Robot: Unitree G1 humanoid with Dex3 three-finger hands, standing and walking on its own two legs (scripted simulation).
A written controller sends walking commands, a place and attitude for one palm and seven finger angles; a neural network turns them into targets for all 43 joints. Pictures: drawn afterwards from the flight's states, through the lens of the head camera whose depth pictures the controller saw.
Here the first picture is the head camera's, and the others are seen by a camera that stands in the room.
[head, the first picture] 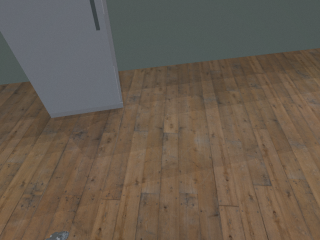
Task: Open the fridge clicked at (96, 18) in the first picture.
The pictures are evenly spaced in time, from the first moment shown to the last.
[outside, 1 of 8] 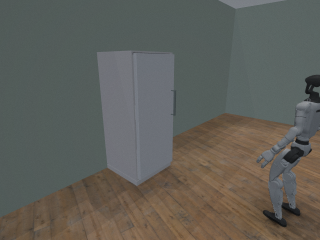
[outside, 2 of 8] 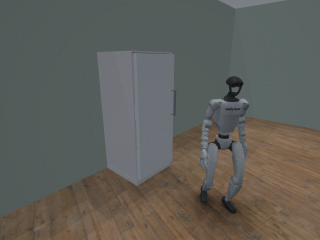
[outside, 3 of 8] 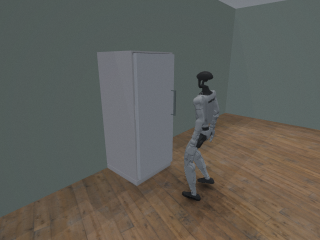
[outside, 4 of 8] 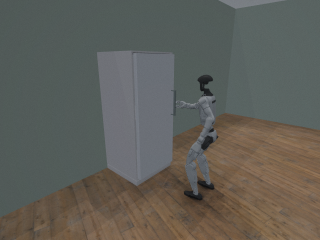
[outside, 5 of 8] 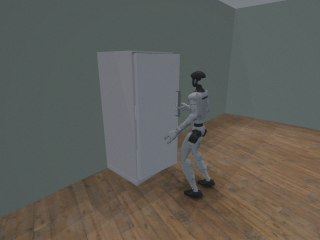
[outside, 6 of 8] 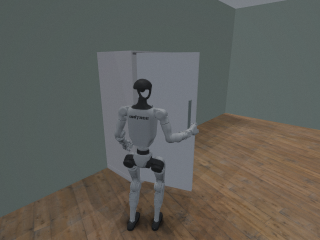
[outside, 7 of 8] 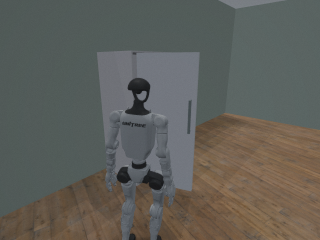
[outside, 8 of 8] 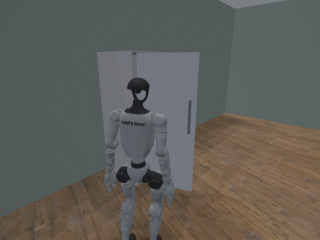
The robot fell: no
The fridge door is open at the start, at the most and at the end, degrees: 0 83 68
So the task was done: yes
